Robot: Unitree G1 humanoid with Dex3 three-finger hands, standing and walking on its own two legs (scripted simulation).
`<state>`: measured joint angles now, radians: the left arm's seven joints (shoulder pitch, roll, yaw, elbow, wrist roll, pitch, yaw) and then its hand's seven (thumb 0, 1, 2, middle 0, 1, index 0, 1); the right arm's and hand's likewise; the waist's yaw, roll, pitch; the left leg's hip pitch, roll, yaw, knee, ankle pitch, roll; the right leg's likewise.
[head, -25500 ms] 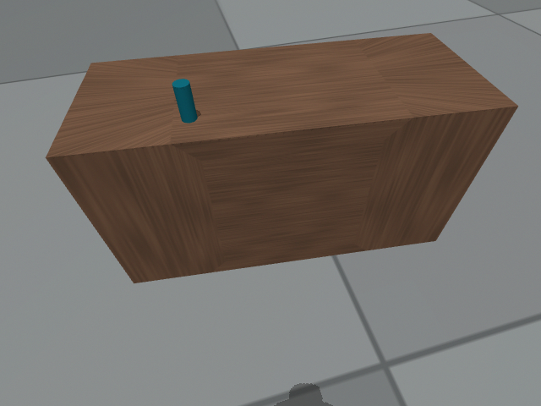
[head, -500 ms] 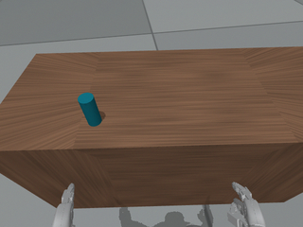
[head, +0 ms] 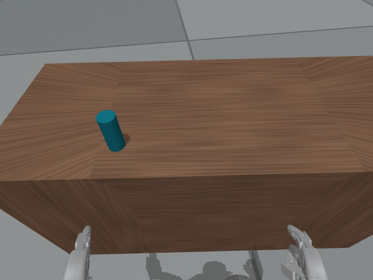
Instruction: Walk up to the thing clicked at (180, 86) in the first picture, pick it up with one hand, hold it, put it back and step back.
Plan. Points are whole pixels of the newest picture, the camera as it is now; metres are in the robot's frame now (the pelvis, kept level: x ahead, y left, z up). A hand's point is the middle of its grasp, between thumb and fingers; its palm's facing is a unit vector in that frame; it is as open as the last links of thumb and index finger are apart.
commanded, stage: home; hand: left
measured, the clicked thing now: (111, 131) +0.48 +0.21 +0.04
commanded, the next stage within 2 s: stand in 1.06 s
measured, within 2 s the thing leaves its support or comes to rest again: neither
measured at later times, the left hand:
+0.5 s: hand (104, 265) +0.18 +0.19 -0.05, palm faces +0.11 -0.95 -0.28, open 17.6 cm
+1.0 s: hand out of the picture +0.15 +0.23 -0.10, palm faces -0.03 -0.94 -0.34, open 17.6 cm
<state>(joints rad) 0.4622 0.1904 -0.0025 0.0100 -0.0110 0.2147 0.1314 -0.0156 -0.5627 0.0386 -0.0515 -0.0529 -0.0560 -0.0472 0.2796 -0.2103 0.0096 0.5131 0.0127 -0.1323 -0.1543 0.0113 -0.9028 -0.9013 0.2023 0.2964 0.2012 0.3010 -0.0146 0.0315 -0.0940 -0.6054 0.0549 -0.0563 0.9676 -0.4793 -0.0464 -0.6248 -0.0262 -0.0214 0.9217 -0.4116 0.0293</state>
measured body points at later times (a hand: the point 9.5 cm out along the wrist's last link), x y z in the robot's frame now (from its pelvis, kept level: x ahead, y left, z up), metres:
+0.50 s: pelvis +0.01 +0.01 +0.00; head +0.03 +0.01 +0.45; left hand +0.17 +0.24 -0.03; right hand +0.17 -0.23 -0.07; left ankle +0.01 +0.15 -0.68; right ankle +0.03 -0.14 -0.68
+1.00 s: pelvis +0.01 +0.00 +0.01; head +0.03 +0.01 +0.46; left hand +0.15 +0.28 -0.08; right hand +0.14 -0.27 -0.09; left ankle +0.01 +0.15 -0.68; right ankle +0.03 -0.14 -0.68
